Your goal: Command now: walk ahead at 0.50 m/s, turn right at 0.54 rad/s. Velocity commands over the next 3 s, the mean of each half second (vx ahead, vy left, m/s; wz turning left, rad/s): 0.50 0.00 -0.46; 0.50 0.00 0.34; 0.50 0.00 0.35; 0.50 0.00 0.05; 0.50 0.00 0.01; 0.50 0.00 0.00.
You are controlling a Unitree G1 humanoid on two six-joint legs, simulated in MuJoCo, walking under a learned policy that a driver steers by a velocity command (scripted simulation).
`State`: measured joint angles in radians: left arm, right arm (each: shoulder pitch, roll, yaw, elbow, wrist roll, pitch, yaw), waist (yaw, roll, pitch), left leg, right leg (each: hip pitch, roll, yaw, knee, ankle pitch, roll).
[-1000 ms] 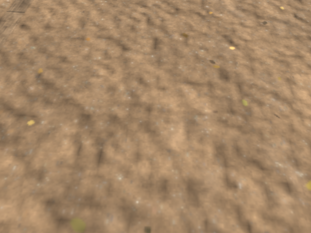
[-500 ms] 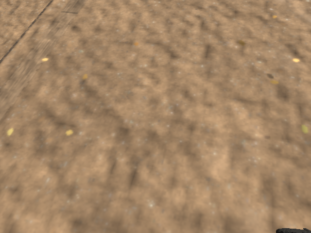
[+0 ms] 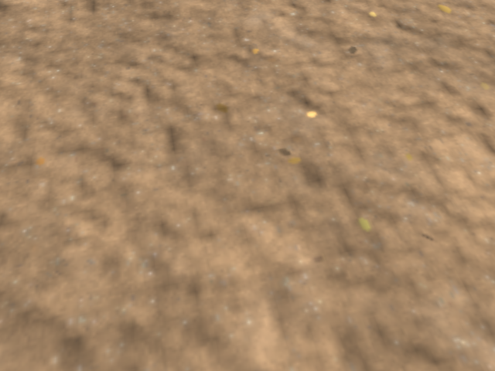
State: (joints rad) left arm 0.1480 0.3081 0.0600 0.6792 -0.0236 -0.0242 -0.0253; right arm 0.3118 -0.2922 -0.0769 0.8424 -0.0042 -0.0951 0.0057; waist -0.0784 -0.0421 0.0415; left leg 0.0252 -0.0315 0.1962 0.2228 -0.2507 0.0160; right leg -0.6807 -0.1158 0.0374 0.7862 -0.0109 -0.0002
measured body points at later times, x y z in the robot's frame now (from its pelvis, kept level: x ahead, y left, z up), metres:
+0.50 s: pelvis +0.28 -0.07 +0.01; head +0.31 -0.09 +0.45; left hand +0.42 +0.19 -0.09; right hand +0.42 -0.36 -0.09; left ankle +0.51 +0.07 -0.68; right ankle +0.22 -0.13 -0.74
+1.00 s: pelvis +0.59 -0.06 +0.01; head +0.63 -0.05 +0.45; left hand +0.80 +0.19 -0.08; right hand +0.64 -0.34 -0.11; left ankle +0.56 +0.02 -0.74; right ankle +0.75 -0.25 -0.68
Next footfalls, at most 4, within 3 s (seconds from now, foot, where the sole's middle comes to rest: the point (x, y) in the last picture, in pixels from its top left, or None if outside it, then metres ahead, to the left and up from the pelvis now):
0.14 right None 0.26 -0.14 -0.78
0.68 left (241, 326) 0.60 0.01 -0.78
1.18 right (298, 237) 0.88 -0.19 -0.78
1.66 left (203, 193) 1.09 0.11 -0.78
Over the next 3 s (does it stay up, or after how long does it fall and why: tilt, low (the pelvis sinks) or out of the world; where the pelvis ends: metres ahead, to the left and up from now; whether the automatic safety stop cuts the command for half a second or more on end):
stays up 1.66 0.14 0.01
